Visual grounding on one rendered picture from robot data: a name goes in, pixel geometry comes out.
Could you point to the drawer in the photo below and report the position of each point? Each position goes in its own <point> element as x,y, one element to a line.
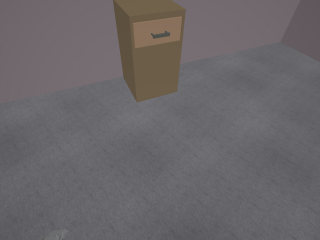
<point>142,31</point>

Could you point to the cabinet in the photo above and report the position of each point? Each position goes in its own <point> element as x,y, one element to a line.
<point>149,71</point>

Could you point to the left robot hand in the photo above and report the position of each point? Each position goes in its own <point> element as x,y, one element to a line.
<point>57,235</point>

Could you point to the handle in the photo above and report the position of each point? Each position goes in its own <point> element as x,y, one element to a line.
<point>160,35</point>

